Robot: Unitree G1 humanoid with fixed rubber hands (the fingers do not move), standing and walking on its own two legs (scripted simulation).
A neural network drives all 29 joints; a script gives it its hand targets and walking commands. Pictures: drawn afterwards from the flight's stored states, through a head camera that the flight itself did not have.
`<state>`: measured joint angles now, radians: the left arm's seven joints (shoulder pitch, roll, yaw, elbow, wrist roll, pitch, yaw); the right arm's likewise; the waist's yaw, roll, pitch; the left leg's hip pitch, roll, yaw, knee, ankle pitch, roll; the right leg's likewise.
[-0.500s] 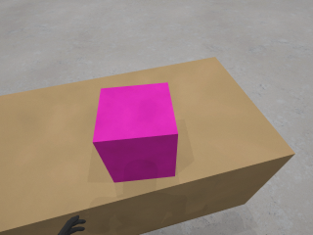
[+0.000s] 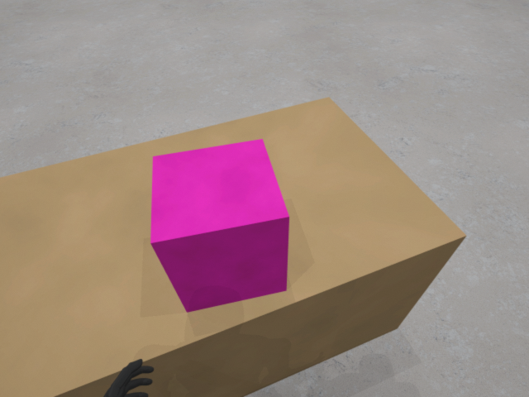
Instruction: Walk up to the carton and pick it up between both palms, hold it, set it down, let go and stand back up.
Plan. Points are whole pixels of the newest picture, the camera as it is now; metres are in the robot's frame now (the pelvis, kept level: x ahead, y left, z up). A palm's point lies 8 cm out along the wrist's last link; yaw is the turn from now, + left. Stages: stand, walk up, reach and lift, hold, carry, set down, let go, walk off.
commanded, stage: walk up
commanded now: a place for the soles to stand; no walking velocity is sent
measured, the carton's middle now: (223, 227) +0.44 +0.11 -0.04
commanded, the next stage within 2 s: reach and lift in 1.24 s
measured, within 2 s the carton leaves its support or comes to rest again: neither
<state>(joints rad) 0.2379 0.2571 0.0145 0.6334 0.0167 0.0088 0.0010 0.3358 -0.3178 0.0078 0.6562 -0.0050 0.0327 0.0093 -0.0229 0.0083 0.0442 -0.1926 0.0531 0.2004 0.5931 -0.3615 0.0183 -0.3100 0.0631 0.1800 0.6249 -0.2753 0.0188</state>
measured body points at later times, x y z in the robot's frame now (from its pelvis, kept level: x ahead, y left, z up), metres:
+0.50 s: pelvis +0.01 -0.01 +0.00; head +0.01 -0.03 +0.45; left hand +0.11 +0.25 -0.10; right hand +0.05 -0.29 -0.12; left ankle -0.02 +0.10 -0.73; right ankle +0.04 -0.13 -0.73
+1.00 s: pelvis +0.03 -0.02 +0.00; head +0.03 -0.03 +0.45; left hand +0.14 +0.25 -0.10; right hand +0.09 -0.29 -0.12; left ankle -0.02 +0.10 -0.73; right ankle +0.04 -0.13 -0.73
